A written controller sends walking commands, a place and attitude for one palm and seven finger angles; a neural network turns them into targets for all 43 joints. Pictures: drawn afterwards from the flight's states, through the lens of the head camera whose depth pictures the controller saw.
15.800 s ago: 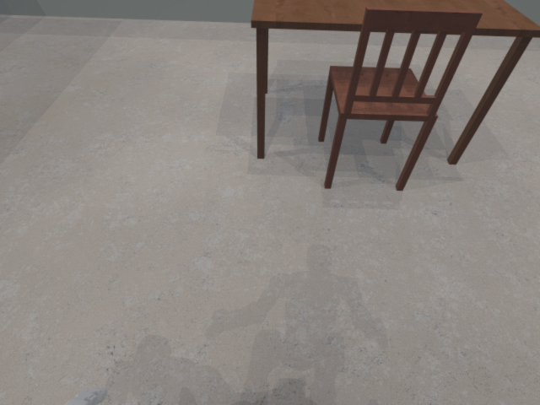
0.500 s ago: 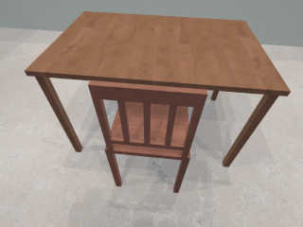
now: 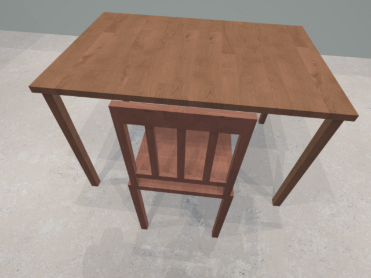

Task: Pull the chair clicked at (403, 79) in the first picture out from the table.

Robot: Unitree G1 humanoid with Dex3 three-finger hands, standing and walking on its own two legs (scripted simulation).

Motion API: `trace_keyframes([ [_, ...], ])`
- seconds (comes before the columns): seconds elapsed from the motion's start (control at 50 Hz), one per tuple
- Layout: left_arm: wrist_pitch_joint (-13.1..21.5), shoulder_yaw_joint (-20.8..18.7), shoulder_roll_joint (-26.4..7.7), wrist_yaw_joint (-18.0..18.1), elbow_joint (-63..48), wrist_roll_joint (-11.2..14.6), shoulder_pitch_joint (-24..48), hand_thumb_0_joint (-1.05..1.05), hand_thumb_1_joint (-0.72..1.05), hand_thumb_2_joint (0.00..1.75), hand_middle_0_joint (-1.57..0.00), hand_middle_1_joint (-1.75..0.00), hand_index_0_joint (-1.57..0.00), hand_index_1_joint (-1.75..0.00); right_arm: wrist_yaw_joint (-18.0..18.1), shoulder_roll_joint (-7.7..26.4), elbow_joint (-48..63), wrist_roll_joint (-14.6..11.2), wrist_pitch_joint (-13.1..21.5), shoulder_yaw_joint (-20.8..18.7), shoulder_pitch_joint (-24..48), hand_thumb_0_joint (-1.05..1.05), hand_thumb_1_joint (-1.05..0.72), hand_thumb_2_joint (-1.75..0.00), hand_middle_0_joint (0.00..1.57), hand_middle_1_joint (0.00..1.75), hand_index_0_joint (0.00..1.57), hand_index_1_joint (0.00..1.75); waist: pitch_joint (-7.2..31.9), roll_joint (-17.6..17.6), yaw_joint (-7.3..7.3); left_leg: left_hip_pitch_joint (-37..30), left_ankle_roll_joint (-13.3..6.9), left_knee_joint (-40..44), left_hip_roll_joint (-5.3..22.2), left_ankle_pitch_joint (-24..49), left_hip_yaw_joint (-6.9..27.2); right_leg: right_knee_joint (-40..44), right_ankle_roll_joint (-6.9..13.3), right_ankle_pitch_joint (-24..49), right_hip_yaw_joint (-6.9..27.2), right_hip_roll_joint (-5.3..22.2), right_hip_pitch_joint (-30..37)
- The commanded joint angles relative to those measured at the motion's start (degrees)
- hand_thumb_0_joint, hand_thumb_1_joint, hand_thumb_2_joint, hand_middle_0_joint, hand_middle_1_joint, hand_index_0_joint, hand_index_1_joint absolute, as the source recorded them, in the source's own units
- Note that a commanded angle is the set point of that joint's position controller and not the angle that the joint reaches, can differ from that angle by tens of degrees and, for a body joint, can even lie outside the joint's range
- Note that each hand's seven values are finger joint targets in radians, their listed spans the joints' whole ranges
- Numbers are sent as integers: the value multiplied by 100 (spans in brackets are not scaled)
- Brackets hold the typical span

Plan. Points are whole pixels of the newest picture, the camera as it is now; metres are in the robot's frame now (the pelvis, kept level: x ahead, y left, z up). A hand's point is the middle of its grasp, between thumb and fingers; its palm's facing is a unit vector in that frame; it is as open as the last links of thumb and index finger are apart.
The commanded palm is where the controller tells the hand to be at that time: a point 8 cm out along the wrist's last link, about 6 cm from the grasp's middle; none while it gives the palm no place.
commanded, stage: look again from close up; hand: left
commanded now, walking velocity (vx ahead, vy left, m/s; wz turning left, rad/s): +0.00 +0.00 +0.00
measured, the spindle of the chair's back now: (181, 154) +0.50 +0.05 -0.10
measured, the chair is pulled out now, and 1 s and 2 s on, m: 0.00 0.00 0.00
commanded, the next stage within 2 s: shuffle to correct the standing spot in 0.24 s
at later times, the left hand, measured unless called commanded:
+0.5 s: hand out of the picture +0.00 +0.16 -0.18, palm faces +0.05 -0.99 -0.16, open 7.4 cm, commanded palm none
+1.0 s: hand out of the picture +0.10 +0.22 -0.18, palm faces +0.05 -0.97 -0.22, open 7.3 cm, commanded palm none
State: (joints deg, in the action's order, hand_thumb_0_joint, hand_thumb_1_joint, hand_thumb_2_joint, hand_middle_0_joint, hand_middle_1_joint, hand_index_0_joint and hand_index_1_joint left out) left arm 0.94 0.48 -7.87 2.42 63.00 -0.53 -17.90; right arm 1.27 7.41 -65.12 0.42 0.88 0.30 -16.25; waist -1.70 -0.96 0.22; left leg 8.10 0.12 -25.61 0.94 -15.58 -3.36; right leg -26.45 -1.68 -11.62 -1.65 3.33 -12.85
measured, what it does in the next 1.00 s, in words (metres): shifts its weight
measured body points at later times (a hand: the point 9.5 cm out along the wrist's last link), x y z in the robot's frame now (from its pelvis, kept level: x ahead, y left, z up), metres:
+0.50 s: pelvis +0.01 +0.00 +0.00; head +0.02 +0.01 +0.45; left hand -0.01 +0.22 -0.16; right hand -0.01 -0.21 -0.16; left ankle -0.02 +0.12 -0.74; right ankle +0.03 -0.14 -0.74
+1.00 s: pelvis +0.07 +0.04 +0.00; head +0.09 +0.04 +0.45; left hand +0.09 +0.27 -0.16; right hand +0.05 -0.16 -0.16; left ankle -0.02 +0.12 -0.74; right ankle +0.04 -0.11 -0.73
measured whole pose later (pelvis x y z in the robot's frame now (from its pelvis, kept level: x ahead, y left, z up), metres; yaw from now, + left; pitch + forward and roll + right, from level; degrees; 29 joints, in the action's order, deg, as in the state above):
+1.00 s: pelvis +0.07 +0.04 +0.00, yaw +0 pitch +0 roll -1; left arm -0.4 -1.6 -8.9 3.3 60.2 0.0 -14.2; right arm 3.5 5.9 -64.0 0.8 1.0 0.3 -17.5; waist -3.0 0.4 -0.5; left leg 2.6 -3.0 -23.6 -1.8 -20.2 -4.0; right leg -33.2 0.0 -15.6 -2.2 4.3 -12.5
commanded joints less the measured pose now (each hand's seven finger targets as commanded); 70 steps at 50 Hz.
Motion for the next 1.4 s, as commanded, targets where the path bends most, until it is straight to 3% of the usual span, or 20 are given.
trace_keyframes([
  [0.0, 81, -92, -525, 5, -132, -28, -376, 0, 90, 90, -20, -30, -20, -30, 6, 502, 113, -23, 81, -79, -358, 0, -90, -90, 20, 30, 20, 30, -363, 86, 15, 452, -110, 685, 407, 523, 415, 481, 257, 462, 345, 307, 110],
  [0.32, 82, -88, -517, 3, -98, -25, -398, 0, 90, 90, -20, -30, -20, -30, 14, 479, 40, -27, 76, -71, -347, 0, -90, -90, 20, 30, 20, 30, -391, 39, 23, 409, -103, 737, 399, 542, 413, 546, 254, 493, 317, 310, 180],
  [0.38, 55, -127, -598, -7, -131, -52, -400, 0, 90, 90, -20, -30, -20, -30, -6, 526, 34, -4, 13, -85, -448, 0, -90, -90, 20, 30, 20, 30, -516, 111, 42, 532, -119, 701, 290, -244, 334, 614, 319, -487, 354, 317, 67],
  [0.48, 7, -275, -781, -21, -269, -70, -505, 0, 90, 90, -20, -30, -20, -30, -49, 474, 198, 56, -90, -114, -574, 0, -90, -90, 20, 30, 20, 30, -721, -295, 80, 883, -136, 207, 26, -877, 127, 869, 547, -1903, 781, 584, -235],
  [0.54, 12, -364, -852, -20, -346, -66, -610, 0, 90, 90, -20, -30, -20, -30, -70, 432, 314, 69, -60, -118, -604, 0, -90, -90, 20, 30, 20, 30, -572, -537, 110, 965, -135, -160, -86, -669, 25, 886, 709, -1890, 1043, 828, -142],
  [0.58, 1, -399, -848, -24, -395, -69, -540, 0, 90, 90, -20, -30, -20, -30, -60, 434, 334, 64, -41, -129, -660, 0, -90, -90, 20, 30, 20, 30, -635, -408, 58, 820, -155, -55, -56, -596, 43, 679, 732, -1652, 897, 805, -293],
  [0.64, 0, -349, -595, -43, -525, -96, -372, 0, 90, 90, -20, -30, -20, -30, -37, 618, 278, 56, 65, -124, -1031, 0, -90, -90, 20, 30, 20, 30, -366, 577, -72, 203, -368, 393, 403, 484, 593, -468, 497, -599, 57, 240, -472],
  [0.68, 22, -259, -345, -45, -603, -116, -208, 0, 90, 90, -20, -30, -20, -30, 39, 761, 232, 56, 89, -117, -1227, 0, -90, -90, 20, 30, 20, 30, -443, 1193, -89, -138, -697, 571, 893, 2339, 1021, -1176, 348, -884, -457, -135, -825],
  [0.72, 37, -201, -256, -28, -545, -62, -209, 0, 90, 90, -20, -30, -20, -30, 103, 703, 222, 69, 107, -50, -1151, 0, -90, -90, 20, 30, 20, 30, -437, 905, -24, -368, -792, 294, 995, 4048, 960, -1043, 331, -1167, -387, -62, -804],
  [0.74, 47, -200, -239, -24, -471, -38, -299, 0, 90, 90, -20, -30, -20, -30, 135, 691, 228, 57, 125, -33, -1060, 0, -90, -90, 20, 30, 20, 30, -311, 748, 37, -427, -677, 73, 893, 4744, 845, -714, 359, -580, -296, -8, -477],
  [0.78, 90, -200, -391, 15, -229, 16, -728, 0, 90, 90, -20, -30, -20, -30, 195, 610, 279, -7, 176, -19, -809, 0, -90, -90, 20, 30, 20, 30, -103, 440, 199, -44, -328, -141, 586, 4768, 591, -386, 454, 1733, 134, 271, 430],
  [0.82, 118, -208, -522, 54, -100, 52, -698, 0, 90, 90, -20, -30, -20, -30, 217, 616, 266, -20, 143, -71, -784, 0, -90, -90, 20, 30, 20, 30, 14, -97, 80, -27, -128, -19, 475, 4081, 479, -563, 460, 3444, 183, 512, 713],
  [0.86, 52, -210, -486, 79, -180, 55, -452, 0, 90, 90, -20, -30, -20, -30, 227, 628, 179, -30, 124, -120, -852, 0, -90, -90, 20, 30, 20, 30, 38, -13, 12, -311, -110, 196, 564, 4527, 474, -694, 356, 2979, 70, 417, 533],
  [0.96, -130, -327, -453, 83, -534, 17, 29, 0, 90, 90, -20, -30, -20, -30, 252, 651, 228, -1, 66, -222, -700, 0, -90, -90, 20, 30, 20, 30, -193, 736, -15, -1099, -358, 263, 1054, 6369, 771, -682, 224, -522, -76, -18, -511],
  [1.0, -137, -350, -490, 65, -601, 12, 59, 0, 90, 90, -20, -30, -20, -30, 249, 683, 237, 12, 46, -236, -596, 0, -90, -90, 20, 30, 20, 30, -154, 740, 30, -1114, -417, 147, 1044, 6283, 817, -478, 258, -415, -33, -32, -438],
  [1.04, -90, -370, -553, 77, -558, 7, -144, 0, 90, 90, -20, -30, -20, -30, 234, 680, 295, 0, 44, -257, -506, 0, -90, -90, 20, 30, 20, 30, 146, 562, 110, -887, -316, -130, 831, 5758, 702, -233, 316, 993, 92, 88, 120],
  [1.08, -3, -373, -735, 94, -438, 8, -317, 0, 90, 90, -20, -30, -20, -30, 212, 600, 378, -16, 13, -272, -460, 0, -90, -90, 20, 30, 20, 30, 410, -49, 79, -194, -158, -190, 475, 3438, 482, -348, 465, 3494, 489, 544, 859],
  [1.1, 14, -346, -757, 93, -430, 0, -254, 0, 90, 90, -20, -30, -20, -30, 194, 542, 377, -16, -3, -273, -458, 0, -90, -90, 20, 30, 20, 30, 424, -316, 21, -1, -100, -29, 382, 2532, 418, -429, 531, 3903, 540, 689, 951],
  [1.2, 18, -226, -647, 55, -410, 3, -20, 0, 90, 90, -20, -30, -20, -30, 150, 492, 222, 5, 50, -193, -326, 0, -90, -90, 20, 30, 20, 30, 204, 52, -4, -245, -139, 380, 456, 2493, 427, -197, 382, 2750, 417, 446, 596],
  [1.38, 50, -126, -650, 1, -189, -4, -141, 0, 90, 90, -20, -30, -20, -30, 80, 509, 88, -10, 46, -85, -198, 0, -90, -90, 20, 30, 20, 30, -278, 24, 14, -64, -157, 774, 432, 907, 407, 528, 350, 1202, 503, 346, 320],
])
